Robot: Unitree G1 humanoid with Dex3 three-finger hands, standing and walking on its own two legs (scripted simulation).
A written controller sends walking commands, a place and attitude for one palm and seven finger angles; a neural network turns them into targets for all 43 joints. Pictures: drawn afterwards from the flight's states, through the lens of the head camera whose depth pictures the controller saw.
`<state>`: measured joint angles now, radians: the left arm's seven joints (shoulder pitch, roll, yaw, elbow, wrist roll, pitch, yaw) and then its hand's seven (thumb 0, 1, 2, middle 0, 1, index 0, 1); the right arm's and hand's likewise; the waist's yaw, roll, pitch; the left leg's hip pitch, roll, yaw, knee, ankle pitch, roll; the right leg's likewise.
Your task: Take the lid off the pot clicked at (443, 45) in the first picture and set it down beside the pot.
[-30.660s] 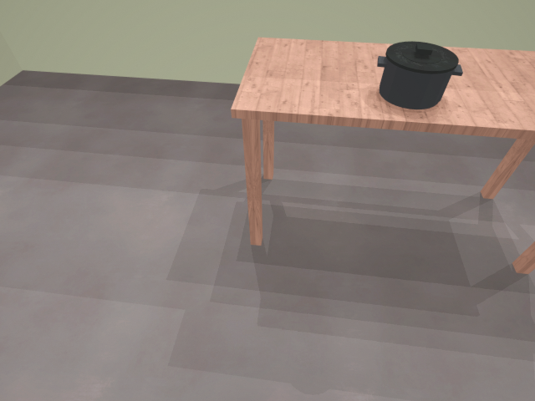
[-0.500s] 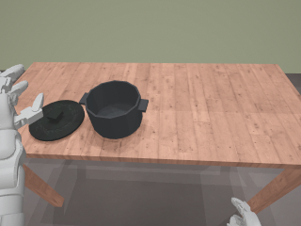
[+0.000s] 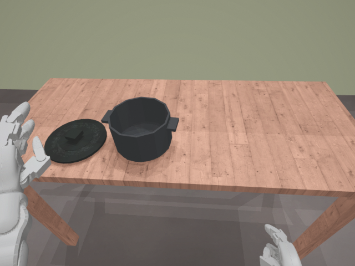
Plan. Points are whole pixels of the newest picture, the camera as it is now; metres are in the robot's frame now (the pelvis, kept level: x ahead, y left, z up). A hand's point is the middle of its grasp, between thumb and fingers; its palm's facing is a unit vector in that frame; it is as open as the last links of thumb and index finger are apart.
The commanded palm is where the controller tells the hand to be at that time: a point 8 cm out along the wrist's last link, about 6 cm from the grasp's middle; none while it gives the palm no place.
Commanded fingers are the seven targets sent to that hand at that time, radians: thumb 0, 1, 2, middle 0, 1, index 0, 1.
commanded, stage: draw the hand back to the body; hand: left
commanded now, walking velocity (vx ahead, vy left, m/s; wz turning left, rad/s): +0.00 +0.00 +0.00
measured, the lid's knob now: (74, 134) +0.49 +0.40 -0.01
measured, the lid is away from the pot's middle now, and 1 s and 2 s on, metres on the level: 0.23 0.23 0.23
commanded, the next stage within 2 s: step back with the hand held close in 0.52 s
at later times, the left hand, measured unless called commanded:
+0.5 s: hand (36, 195) +0.18 +0.26 +0.16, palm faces +0.40 -0.84 -0.37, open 7.4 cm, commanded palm +0.13 +0.30 +0.17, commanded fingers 0.00 0.90 0.90 -0.20 -0.30 -0.20 -0.30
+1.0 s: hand (39, 202) +0.18 +0.26 +0.14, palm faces +0.22 -0.85 -0.49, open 7.4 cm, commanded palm +0.11 +0.31 +0.17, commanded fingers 0.00 0.90 0.90 -0.20 -0.30 -0.20 -0.30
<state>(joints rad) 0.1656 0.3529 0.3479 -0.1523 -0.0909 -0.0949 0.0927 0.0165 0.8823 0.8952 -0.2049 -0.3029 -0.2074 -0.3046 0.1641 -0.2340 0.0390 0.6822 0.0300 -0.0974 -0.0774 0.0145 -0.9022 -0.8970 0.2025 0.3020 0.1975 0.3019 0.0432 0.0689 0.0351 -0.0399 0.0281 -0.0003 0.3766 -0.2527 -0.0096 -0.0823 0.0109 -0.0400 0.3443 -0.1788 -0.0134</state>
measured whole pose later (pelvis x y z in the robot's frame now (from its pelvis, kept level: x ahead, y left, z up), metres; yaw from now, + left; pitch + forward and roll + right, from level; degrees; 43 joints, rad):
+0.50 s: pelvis +0.00 +0.02 +0.00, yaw +0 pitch -5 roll -1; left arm 0.50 0.33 0.28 -0.48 -0.06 -0.08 0.09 0.02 0.89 0.90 -0.21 -0.30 -0.21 -0.30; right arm 0.17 -0.21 0.05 0.64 0.00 -0.13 -0.08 0.02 -0.90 -0.90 0.20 0.30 0.20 0.30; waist 0.07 0.06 0.03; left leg -0.05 0.00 0.00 0.42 -0.28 0.02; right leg -0.08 -0.01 -0.04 0.36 -0.19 0.01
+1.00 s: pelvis -0.02 +0.04 -0.01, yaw -1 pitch +0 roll +0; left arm 0.64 0.42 0.36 -0.61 -0.04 -0.19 0.07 0.02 0.89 0.90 -0.21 -0.30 -0.21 -0.30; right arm 0.18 -0.22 -0.01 0.53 0.02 -0.03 -0.06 0.01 -0.90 -0.90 0.20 0.30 0.20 0.30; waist -0.01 -0.03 0.07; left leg -0.23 -0.02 0.04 0.51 -0.28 0.04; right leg -0.28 -0.04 0.00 0.48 -0.19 0.04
